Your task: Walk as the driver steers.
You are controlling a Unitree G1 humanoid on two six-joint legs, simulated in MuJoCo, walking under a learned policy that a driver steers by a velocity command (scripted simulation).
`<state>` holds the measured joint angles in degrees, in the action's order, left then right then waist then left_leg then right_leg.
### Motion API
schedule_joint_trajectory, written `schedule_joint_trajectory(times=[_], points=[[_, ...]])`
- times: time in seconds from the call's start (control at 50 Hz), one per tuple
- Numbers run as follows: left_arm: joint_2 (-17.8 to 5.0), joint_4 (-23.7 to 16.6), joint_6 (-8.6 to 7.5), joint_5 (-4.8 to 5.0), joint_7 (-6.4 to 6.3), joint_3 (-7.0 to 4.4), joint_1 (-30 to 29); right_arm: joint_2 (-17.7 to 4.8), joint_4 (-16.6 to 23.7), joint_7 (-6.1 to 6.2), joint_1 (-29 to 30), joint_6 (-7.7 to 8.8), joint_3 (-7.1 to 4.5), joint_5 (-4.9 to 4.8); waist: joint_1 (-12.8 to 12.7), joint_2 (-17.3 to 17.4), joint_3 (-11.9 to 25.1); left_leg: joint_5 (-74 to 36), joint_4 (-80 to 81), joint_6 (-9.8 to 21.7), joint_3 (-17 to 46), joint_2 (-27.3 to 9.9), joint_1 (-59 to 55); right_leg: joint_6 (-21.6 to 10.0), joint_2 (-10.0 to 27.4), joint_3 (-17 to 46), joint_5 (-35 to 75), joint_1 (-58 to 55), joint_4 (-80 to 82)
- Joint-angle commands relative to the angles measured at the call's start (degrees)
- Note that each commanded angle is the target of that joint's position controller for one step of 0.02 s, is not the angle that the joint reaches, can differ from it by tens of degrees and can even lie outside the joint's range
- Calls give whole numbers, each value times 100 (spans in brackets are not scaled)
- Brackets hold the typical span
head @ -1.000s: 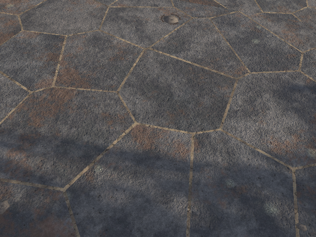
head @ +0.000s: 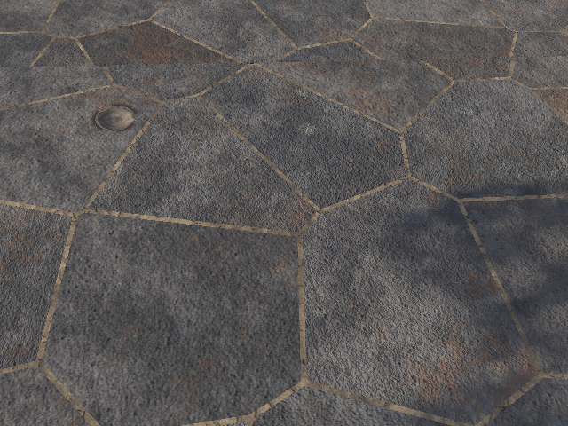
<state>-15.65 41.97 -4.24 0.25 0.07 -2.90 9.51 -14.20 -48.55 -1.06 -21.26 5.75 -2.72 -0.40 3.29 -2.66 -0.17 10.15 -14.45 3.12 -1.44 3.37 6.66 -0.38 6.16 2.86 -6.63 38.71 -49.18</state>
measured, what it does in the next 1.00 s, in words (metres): walks ahead, turning left: right foot, then left foot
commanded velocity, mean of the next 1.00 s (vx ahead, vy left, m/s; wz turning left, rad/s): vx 0.44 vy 0.00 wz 0.34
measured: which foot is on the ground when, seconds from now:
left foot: down 0.00-0.24, up 0.26-0.74, down 0.76-1.00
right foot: up 0.00-0.20, down 0.22-0.78, up 0.80-1.00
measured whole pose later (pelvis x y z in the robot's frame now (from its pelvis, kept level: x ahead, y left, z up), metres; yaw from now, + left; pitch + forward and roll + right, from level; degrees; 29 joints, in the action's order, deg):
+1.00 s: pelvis +0.49 +0.04 -0.01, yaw +24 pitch +3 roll -1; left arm -18.0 41.1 -3.4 -0.6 -1.7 -3.4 5.4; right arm -17.2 -37.8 -0.8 -12.0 1.4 -4.3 0.0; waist 1.0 -1.1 -4.4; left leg 7.6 -24.8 5.6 2.7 5.8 19.9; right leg 4.0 4.0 4.4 -21.3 36.5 -62.3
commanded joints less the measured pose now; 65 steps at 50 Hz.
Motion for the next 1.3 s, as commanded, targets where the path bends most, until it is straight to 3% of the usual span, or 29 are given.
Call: schedule_joint_trajectory(times=[0.02,0.14,0.18,0.2,0.22,0.24,0.26,0.28,0.32,0.36,0.46,0.54,0.66,0.72,0.76,0.78,0.8,0.82,0.84,0.86,0.9,0.96,1.04,1.16,1.22,1.24,1.26,1.28,1.3], points=[[-97,-454,-102,19,43,15,-474,-975,341,60,125,44,-215,-61,-16,686,-82,-1472,592,839,667,-1289,133,35,-124,-190,918,-271,1029],[-287,-794,-183,98,220,-25,-1184,-1116,107,94,-257,-108,-246,-111,89,787,-278,-1457,180,709,899,-1766,-703,-220,-319,-213,492,-358,1896],[-468,-720,-211,76,232,-110,-764,-1230,109,122,-113,-168,-274,-110,-239,851,-28,-2495,-372,571,813,-1747,-839,-399,-511,-375,203,-1113,2142],[-678,-520,-215,44,193,-232,-73,-1154,116,127,-100,-190,-238,-107,-592,743,405,-3190,-1216,446,643,-1481,-618,-554,-634,-464,287,-2212,2304],[-1033,-317,-215,-31,128,-360,974,-935,240,131,-33,-177,-134,-26,-1042,476,1199,-2504,-2638,244,442,-1190,340,-871,20,158,559,-3929,2036],[-1621,-225,-169,-134,91,-503,1608,-293,387,112,-643,-70,71,-9,-952,-910,2078,229,-4943,-178,68,-301,2753,-1696,1565,2551,-26,-6231,2194],[-1195,-178,-135,-69,99,-394,1792,-552,282,87,-617,33,23,-100,-1067,-1114,2422,2314,-5805,-156,883,-208,3480,-1849,1858,3776,-678,-6230,2881],[-912,-169,-129,-18,89,-289,1447,-989,403,72,-123,50,-117,-243,-1027,-677,1414,1976,-6124,-117,938,-492,3920,-1550,1659,2913,-904,-5451,3017],[-540,-206,-143,-17,116,-163,635,-909,508,98,372,-29,-139,-146,-648,-195,457,1088,-5598,-149,705,-929,3630,-1242,1169,1626,-562,-3848,3448],[-397,-163,-235,-75,149,-143,241,-718,416,114,119,-219,-163,-129,-304,-424,168,615,-5310,-209,736,-1127,3000,-1126,887,886,-204,-2940,3905],[-561,144,-339,-138,62,-238,337,-530,558,135,428,-344,-188,-95,-236,-75,-96,-509,-4660,-348,925,-1091,3437,-1124,817,-226,1014,-2935,4179],[-715,270,-276,-101,-29,-268,459,-384,771,-5,1102,-284,-133,-73,-469,10,-265,-1522,-3308,-288,554,-1012,3350,-937,707,-882,1130,-3210,4207],[-968,527,-33,36,-80,-361,958,-320,1352,-225,2058,-281,-72,-82,-809,72,-572,-840,-2358,-16,22,-897,3729,-839,1103,-1192,1714,-4391,3774],[-1198,483,83,87,-133,-420,789,-553,1466,-273,1719,-320,-195,-87,-450,-246,-133,26,-2275,295,-482,-398,2764,-640,1087,-1455,4266,-4591,2748],[-1198,394,154,131,-188,-396,570,-1095,1139,-181,207,-321,-496,-49,413,-123,636,-617,-1572,628,-543,94,619,-289,683,-1663,4804,-3893,496],[-807,222,72,-52,-177,-261,747,-1659,1057,-34,-285,-366,-640,-4,428,862,1195,-2311,-1657,1006,983,-958,-1173,56,267,-1601,1633,-2236,-1406],[-313,-51,-111,-122,-96,-74,1195,-2065,1345,-19,163,-322,-633,118,-202,1924,2075,-3317,-1061,2376,4312,-2539,-2708,431,-1054,-704,-3040,-167,-3510],[-919,-12,-247,29,-19,-190,756,-1632,1432,-75,34,-309,-527,98,283,895,2580,-3762,-935,2259,3987,-2468,-2703,330,-703,389,-2921,16,-3716],[-897,-195,-263,162,-12,-178,363,-1349,1419,-84,289,-283,-450,54,180,720,1839,-3969,-1041,1992,2982,-2219,-2099,236,-466,305,-2551,242,-3438],[-801,-149,-235,71,-70,-163,289,-1168,1394,-80,564,-277,-412,-50,-63,182,1068,-3744,-949,1643,2316,-1832,-1172,236,-246,181,-2195,267,-2870],[-896,-140,-61,-47,-145,-236,314,-979,1538,-14,1016,-325,-343,-11,-396,294,640,-3531,-626,1421,1867,-1482,111,269,-74,151,-1796,-338,-2265],[-651,-149,108,-103,-197,-177,497,-1182,1523,47,1101,-330,-410,67,-581,477,708,-4184,-553,1417,1563,-1299,715,464,-238,40,-1436,-668,-1483],[-556,-204,177,-96,-204,-111,159,-1180,1482,200,1115,-486,-396,-22,-468,724,956,-3566,-731,1144,1402,-1099,692,602,-389,53,-547,-775,-362],[-641,-380,169,-39,-88,-118,-416,-1034,1348,216,990,-602,-287,56,-166,1017,762,-2354,-1033,972,1819,-1224,553,458,-499,54,-414,-1215,875],[-581,-373,62,-82,-28,-136,-197,-846,1324,211,1130,-592,-181,0,-419,1042,611,-1745,-1458,665,2014,-1061,609,125,-535,-48,405,-2048,2358],[-757,-412,18,-185,-42,-157,-155,-651,1317,213,937,-547,-117,73,-353,760,667,-1102,-1716,362,1923,-752,863,-78,-43,409,1743,-2679,2600],[-1134,-511,31,-279,-80,-215,-189,-513,1288,200,412,-488,-76,204,25,-225,882,563,-2359,32,1378,-162,1345,-596,867,1221,3506,-3344,2375],[-762,-380,86,-295,-97,-127,-131,-558,1255,215,263,-484,-80,162,40,-987,1015,1828,-2706,-292,989,-13,1566,-1393,1403,1856,3612,-3346,2443],[-477,-374,105,-199,-76,-40,-107,-793,1284,227,514,-521,-121,145,-124,-938,964,1995,-2865,-448,895,-214,1600,-1577,1425,2085,3111,-3260,2590]])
